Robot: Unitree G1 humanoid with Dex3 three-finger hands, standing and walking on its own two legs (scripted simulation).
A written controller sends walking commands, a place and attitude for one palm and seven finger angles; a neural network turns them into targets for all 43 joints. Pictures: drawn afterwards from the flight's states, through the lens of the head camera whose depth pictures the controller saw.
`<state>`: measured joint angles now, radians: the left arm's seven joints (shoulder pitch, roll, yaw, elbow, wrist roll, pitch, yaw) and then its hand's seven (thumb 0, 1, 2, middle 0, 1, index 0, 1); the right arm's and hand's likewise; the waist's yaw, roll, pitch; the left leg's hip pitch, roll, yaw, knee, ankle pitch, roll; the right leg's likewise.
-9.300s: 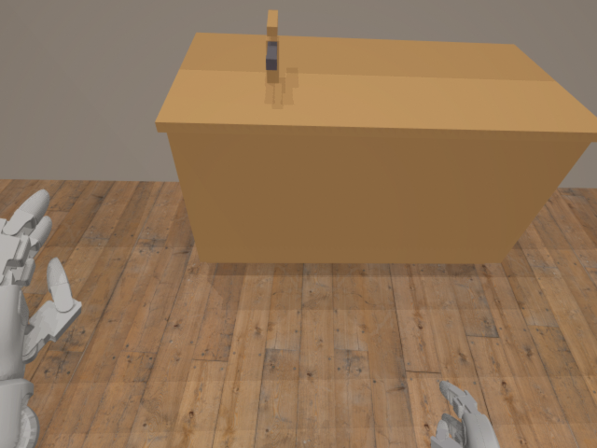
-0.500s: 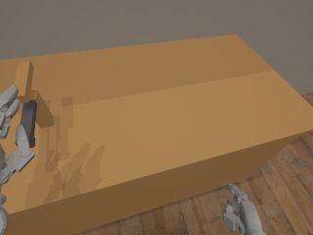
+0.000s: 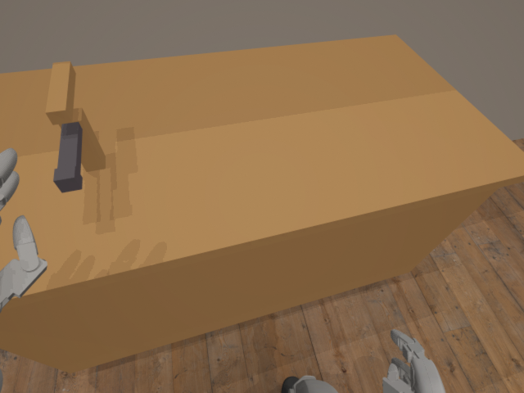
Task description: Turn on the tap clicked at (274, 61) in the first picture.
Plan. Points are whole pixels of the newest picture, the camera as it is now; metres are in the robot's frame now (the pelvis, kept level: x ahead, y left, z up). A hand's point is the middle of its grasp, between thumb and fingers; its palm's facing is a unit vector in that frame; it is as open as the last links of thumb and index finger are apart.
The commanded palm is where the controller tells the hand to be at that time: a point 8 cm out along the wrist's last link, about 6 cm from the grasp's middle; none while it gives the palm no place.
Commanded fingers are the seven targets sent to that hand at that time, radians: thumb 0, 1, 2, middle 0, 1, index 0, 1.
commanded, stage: come to a stop and stand still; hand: left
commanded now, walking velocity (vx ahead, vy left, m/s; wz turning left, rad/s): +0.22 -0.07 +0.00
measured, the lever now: (68, 179) +0.38 +0.32 +0.09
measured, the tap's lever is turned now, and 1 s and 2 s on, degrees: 0 0 0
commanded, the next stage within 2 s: look again from close up in 0.92 s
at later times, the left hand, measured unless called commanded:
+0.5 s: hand (36, 270) +0.21 +0.25 +0.16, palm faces +0.35 -0.85 -0.39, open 7.4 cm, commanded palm +0.15 +0.28 +0.18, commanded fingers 0.00 0.90 0.90 -0.20 -0.30 -0.20 -0.30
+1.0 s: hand (6, 248) +0.22 +0.27 +0.18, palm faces +0.41 -0.84 -0.35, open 7.4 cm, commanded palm +0.17 +0.29 +0.18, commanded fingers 0.00 0.90 0.90 -0.20 -0.30 -0.20 -0.30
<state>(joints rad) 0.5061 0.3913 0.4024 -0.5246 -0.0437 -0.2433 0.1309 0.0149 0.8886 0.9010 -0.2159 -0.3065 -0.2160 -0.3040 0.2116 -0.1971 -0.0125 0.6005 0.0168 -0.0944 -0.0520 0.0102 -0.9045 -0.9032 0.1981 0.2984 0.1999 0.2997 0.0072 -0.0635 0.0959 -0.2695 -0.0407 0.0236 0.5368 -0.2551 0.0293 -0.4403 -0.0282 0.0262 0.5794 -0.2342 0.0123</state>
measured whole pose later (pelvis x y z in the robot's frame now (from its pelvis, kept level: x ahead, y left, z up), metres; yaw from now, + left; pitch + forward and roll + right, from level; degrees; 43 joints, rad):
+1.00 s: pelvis -0.01 +0.01 +0.01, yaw -3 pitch -2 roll -2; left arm 0.39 0.39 0.41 -0.45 -0.05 -0.22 0.11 0.02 0.89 0.90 -0.22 -0.31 -0.22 -0.30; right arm 0.19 -0.20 0.02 0.57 0.02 -0.11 -0.03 0.01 -0.90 -0.90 0.20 0.30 0.20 0.30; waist 0.04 -0.04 0.04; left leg -0.22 -0.01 0.02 0.51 -0.25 0.04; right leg -0.16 0.02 0.01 0.43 -0.24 0.01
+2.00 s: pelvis -0.02 +0.02 +0.01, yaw -4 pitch -1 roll -1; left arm 0.40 0.39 0.38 -0.37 -0.03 -0.20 0.07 0.02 0.88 0.90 -0.22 -0.31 -0.22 -0.30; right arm 0.22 -0.19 0.03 0.57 0.02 -0.10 -0.03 0.01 -0.90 -0.90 0.20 0.30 0.20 0.30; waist 0.03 -0.03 0.07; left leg -0.24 -0.02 0.05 0.49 -0.23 0.05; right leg -0.21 0.01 0.03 0.46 -0.23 0.02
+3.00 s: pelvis -0.02 +0.02 +0.01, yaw -3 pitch +0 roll -1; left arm 0.31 0.39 0.41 -0.39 -0.05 -0.26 0.09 0.02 0.90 0.90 -0.21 -0.31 -0.21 -0.30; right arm 0.20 -0.21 0.00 0.57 0.02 -0.16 0.01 0.01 -0.90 -0.90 0.20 0.30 0.20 0.30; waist 0.02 -0.01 0.06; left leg -0.26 -0.02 0.04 0.47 -0.20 0.05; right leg -0.22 0.00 0.02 0.43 -0.20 0.02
